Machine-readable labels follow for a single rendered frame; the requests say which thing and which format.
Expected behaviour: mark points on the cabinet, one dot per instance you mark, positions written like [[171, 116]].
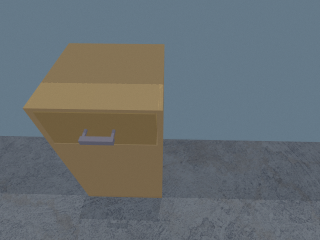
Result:
[[107, 78]]

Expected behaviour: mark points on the drawer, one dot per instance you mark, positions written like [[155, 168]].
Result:
[[130, 128]]

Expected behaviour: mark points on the handle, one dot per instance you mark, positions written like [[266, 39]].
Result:
[[97, 140]]

